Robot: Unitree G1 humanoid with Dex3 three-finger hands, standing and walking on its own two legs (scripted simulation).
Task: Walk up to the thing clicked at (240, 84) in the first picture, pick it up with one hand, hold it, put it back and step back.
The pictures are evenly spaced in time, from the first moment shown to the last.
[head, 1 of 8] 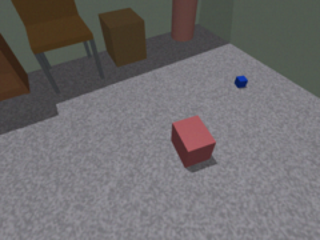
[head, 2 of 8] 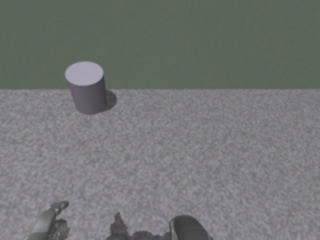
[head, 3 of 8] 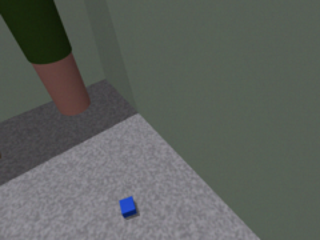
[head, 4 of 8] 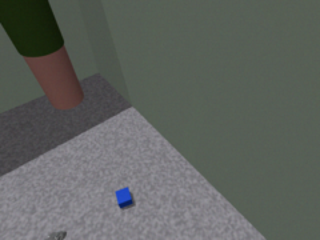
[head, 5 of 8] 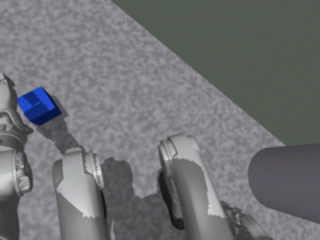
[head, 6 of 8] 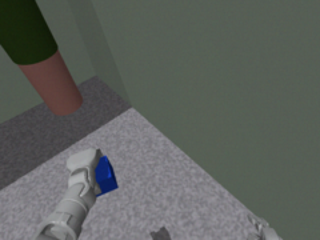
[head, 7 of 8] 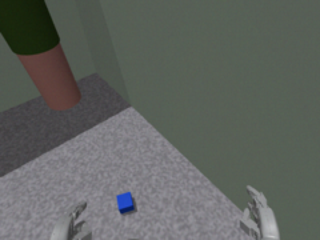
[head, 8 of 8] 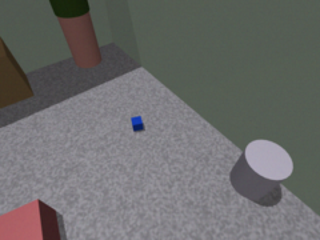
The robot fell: no
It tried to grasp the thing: yes
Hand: left
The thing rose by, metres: 0.67
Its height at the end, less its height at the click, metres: +0.00
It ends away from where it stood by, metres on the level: 0.01
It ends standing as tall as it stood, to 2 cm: yes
